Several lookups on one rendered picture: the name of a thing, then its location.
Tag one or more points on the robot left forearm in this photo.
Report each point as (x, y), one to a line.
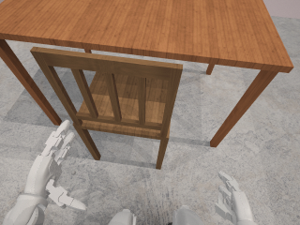
(28, 210)

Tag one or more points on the chair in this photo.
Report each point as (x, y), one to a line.
(127, 96)

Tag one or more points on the robot thigh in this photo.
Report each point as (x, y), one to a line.
(123, 218)
(185, 216)

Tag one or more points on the robot right thigh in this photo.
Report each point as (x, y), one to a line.
(185, 216)

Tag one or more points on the robot left thigh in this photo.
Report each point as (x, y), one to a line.
(123, 218)

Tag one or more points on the robot left hand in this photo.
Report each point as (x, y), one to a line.
(48, 164)

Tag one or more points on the robot right hand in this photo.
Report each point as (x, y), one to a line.
(236, 208)

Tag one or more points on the table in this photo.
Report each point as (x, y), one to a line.
(232, 33)

